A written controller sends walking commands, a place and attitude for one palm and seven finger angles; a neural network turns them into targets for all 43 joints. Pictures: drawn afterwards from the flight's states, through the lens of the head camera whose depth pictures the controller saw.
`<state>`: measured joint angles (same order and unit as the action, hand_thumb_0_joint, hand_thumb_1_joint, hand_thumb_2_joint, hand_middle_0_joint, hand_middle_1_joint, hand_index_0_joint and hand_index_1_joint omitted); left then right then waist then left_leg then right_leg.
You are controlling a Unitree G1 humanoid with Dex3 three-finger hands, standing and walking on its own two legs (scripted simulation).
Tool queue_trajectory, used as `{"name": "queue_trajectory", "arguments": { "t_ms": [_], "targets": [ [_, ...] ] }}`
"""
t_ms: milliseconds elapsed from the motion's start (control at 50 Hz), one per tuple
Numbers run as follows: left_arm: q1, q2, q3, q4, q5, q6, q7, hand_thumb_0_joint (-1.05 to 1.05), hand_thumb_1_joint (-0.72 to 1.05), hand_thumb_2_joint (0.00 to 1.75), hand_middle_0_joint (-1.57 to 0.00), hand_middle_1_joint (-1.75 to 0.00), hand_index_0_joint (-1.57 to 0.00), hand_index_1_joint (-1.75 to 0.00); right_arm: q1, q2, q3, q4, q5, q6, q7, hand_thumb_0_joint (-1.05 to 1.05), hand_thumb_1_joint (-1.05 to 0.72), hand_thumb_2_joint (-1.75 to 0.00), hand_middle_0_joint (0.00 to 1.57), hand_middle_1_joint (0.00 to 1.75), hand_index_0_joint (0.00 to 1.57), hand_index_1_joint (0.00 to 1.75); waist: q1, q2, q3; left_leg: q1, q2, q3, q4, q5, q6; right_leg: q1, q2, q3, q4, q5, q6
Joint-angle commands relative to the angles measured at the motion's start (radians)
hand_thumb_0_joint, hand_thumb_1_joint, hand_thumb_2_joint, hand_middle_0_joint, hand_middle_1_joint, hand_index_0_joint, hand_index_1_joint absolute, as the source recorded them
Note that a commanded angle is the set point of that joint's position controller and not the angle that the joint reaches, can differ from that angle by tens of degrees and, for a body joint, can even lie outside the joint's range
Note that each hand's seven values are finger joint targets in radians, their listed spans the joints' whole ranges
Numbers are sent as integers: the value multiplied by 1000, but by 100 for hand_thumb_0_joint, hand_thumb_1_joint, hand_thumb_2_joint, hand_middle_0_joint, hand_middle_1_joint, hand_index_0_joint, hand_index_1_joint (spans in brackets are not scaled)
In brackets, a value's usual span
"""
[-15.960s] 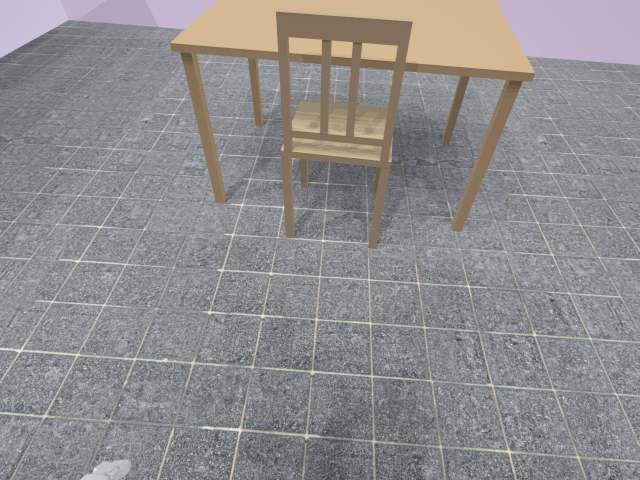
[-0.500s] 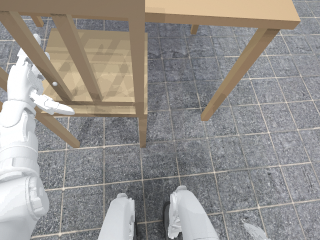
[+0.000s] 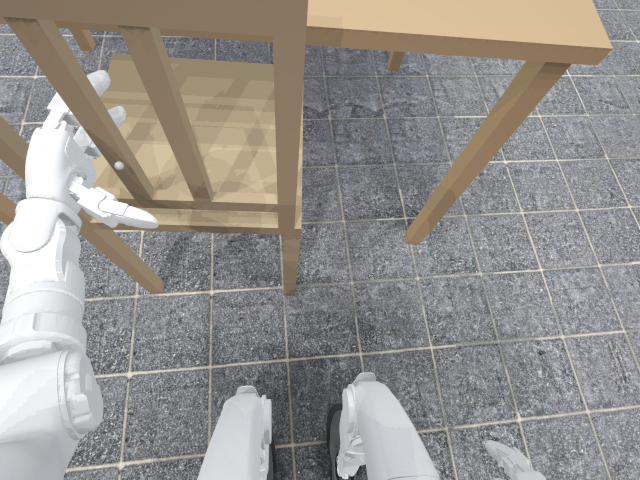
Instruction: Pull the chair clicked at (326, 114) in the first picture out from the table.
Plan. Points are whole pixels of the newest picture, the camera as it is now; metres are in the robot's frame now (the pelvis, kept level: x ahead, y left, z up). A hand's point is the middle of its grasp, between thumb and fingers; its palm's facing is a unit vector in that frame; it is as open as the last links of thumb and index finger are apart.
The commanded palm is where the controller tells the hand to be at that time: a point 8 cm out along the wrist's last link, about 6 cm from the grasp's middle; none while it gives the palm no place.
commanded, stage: hook a spindle and tug to test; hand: left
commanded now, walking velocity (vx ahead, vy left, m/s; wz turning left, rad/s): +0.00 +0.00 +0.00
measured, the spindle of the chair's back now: (102, 129) +0.51 +0.25 +0.05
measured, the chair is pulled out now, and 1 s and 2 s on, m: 0.00 0.02 0.07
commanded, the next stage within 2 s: step backward, pulling the chair out in 1.22 s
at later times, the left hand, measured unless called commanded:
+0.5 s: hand (117, 163) +0.47 +0.23 +0.04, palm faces -0.02 -1.00 -0.04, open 7.7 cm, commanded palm +0.44 +0.26 +0.04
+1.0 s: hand (120, 175) +0.45 +0.22 +0.04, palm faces +0.00 -1.00 -0.03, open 6.0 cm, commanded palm +0.42 +0.27 +0.04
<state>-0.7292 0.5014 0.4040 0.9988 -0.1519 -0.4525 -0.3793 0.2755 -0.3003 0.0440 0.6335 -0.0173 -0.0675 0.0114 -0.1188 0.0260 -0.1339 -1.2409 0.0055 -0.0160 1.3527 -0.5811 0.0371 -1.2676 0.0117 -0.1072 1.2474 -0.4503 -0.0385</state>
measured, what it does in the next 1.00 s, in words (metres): stands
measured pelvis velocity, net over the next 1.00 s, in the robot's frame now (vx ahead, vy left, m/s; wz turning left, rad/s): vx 0.02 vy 0.00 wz -0.02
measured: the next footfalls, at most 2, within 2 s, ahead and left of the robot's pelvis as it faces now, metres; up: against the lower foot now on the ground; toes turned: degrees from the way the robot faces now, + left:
none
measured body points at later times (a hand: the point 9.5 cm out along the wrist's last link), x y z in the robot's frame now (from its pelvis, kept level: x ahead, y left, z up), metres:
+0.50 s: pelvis +0.01 +0.01 +0.01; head +0.16 +0.03 +0.43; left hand +0.47 +0.28 +0.05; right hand +0.08 -0.27 -0.10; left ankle +0.02 +0.09 -0.61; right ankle +0.07 -0.11 -0.61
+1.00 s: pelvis +0.02 +0.00 +0.02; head +0.17 +0.02 +0.44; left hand +0.45 +0.27 +0.05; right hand +0.10 -0.26 -0.09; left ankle +0.02 +0.09 -0.61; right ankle +0.07 -0.11 -0.61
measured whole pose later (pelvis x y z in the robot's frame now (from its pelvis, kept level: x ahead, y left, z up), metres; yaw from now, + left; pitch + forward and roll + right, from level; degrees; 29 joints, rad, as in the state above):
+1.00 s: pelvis +0.02 +0.00 +0.02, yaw -1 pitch +26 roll -3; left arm -0.51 0.42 0.39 0.79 -0.20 -0.43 -0.33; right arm 0.28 -0.28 0.02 0.60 0.00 -0.02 0.04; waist -0.11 0.03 -0.15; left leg -1.13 0.02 0.01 1.28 -0.59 0.04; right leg -1.17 0.03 -0.08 1.18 -0.46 -0.03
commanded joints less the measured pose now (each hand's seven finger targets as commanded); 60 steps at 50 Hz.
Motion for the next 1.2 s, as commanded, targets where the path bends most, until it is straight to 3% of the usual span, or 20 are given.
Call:
{"name": "queue_trajectory", "arguments": {
  "t_ms": [0,80,100,180,200,260,280,340,400,500,580,660,720,760,840,920,980,1040,1100,1180],
  "targets": [
    [-329,239,18,-239,-18,-46,-7,0,-50,30,-32,-90,-32,-90,155,-187,-71,-64,7,-11,-12,0,-90,-90,20,30,20,30,-12,118,-567,366,-11,-68,-184,422,-21,334,31,71,-135,232,10],
    [-309,214,2,-239,-21,-40,-7,0,-28,40,-39,-112,-39,-112,150,-181,-69,-63,9,-6,-8,0,-90,-90,20,30,20,30,-13,115,-526,345,-12,-61,-190,393,-17,335,32,75,-149,219,10],
    [-300,234,20,-248,-20,-44,-4,0,-22,42,-41,-118,-41,-118,154,-183,-71,-63,9,-4,-9,0,-90,-90,20,30,20,30,-6,107,-539,355,-10,-66,-194,404,-19,343,33,71,-145,224,7],
    [-266,180,-21,-276,-28,-55,-8,0,0,52,-48,-140,-48,-140,150,-175,-74,-67,10,-5,-2,0,-90,-90,20,30,20,30,-7,128,-551,385,-11,-60,-196,429,-23,345,34,72,-153,240,8],
    [-244,200,5,-266,-33,-55,-6,0,6,54,-50,-145,-50,-145,150,-178,-75,-66,10,-4,-2,0,-90,-90,20,30,20,30,-2,102,-532,363,-10,-56,-199,417,-19,361,34,74,-159,240,7],
    [-239,191,-9,-282,-28,-64,-10,0,23,61,-50,-145,-50,-145,149,-176,-75,-69,10,-3,0,0,-90,-90,20,30,20,30,3,129,-536,383,-9,-60,-204,438,-23,352,33,69,-152,246,5],
    [-237,216,9,-298,-23,-69,-5,0,28,64,-50,-145,-50,-145,153,-179,-77,-68,8,0,1,0,-90,-90,20,30,20,30,9,134,-547,396,-7,-63,-206,458,-26,358,34,69,-150,254,4],
    [-215,175,-27,-295,-12,-67,2,0,45,71,-50,-145,-50,-145,154,-175,-80,-66,8,6,5,0,-90,-90,20,30,20,30,-2,161,-523,443,1,-71,-206,511,-39,304,35,56,-149,251,4],
    [-204,189,-11,-287,-6,-60,9,0,62,78,-50,-145,-50,-145,157,-178,-81,-65,6,14,7,0,-90,-90,20,30,20,30,1,144,-513,431,0,-71,-211,487,-38,314,36,57,-155,239,3],
    [-173,163,-19,-321,-16,-54,6,0,90,90,-50,-145,-50,-145,160,-175,-88,-75,9,20,7,0,-90,-90,20,30,20,30,8,157,-550,500,9,-84,-212,610,-56,310,36,47,-151,278,4],
    [-154,126,-48,-356,-22,-51,16,0,90,90,-50,-145,-50,-145,162,-171,-92,-74,9,23,13,0,-90,-90,20,30,20,30,7,152,-559,539,16,-93,-213,671,-68,304,37,40,-155,293,7],
    [-108,125,-42,-341,-19,-53,23,0,90,90,-50,-145,-50,-145,151,-166,-90,-77,10,26,15,0,-90,-90,20,30,20,30,5,98,-530,473,8,-74,-215,593,-52,344,39,51,-160,295,9],
    [-98,122,-46,-362,-16,-62,24,0,90,90,-50,-145,-50,-145,144,-164,-89,-87,11,25,17,0,-90,-90,20,30,20,30,11,134,-524,471,4,-68,-221,571,-49,342,39,52,-156,285,5],
    [-77,155,-11,-345,-17,-63,26,0,90,90,-50,-145,-50,-145,141,-163,-86,-84,10,27,15,0,-90,-90,20,30,20,30,21,119,-509,439,3,-61,-218,557,-45,364,37,58,-155,295,5],
    [-3,131,-19,-396,-29,-65,14,0,90,90,-50,-145,-50,-145,136,-157,-91,-103,13,22,18,0,-90,-90,20,30,20,30,37,138,-547,478,6,-59,-218,633,-52,378,35,59,-153,330,7],
    [58,137,-4,-428,-45,-56,9,0,90,90,-50,-145,-50,-145,127,-157,-91,-118,16,20,20,0,-90,-90,20,30,20,30,45,103,-541,443,3,-50,-219,616,-40,424,37,66,-155,352,7],
    [54,147,15,-396,-44,-48,9,0,90,90,-50,-145,-50,-145,120,-153,-88,-111,18,20,14,0,-90,-90,20,30,20,30,34,54,-483,361,-4,-34,-220,524,-23,449,36,76,-161,345,12],
    [66,155,24,-419,-45,-52,7,0,90,90,-50,-145,-50,-145,116,-150,-87,-120,19,11,11,0,-90,-90,20,30,20,30,50,106,-511,378,-7,-32,-221,533,-27,448,33,79,-153,343,8],
    [110,149,30,-408,-52,-45,3,0,90,90,-50,-145,-50,-145,107,-150,-88,-123,20,9,11,0,-90,-90,20,30,20,30,51,72,-485,354,-7,-25,-220,517,-24,454,33,83,-158,342,10],
    [121,150,35,-449,-60,-44,-2,0,90,90,-50,-145,-50,-145,106,-149,-90,-130,21,3,9,0,-90,-90,20,30,20,30,58,98,-519,386,-4,-27,-219,560,-28,459,32,82,-152,363,11]
  ]
}}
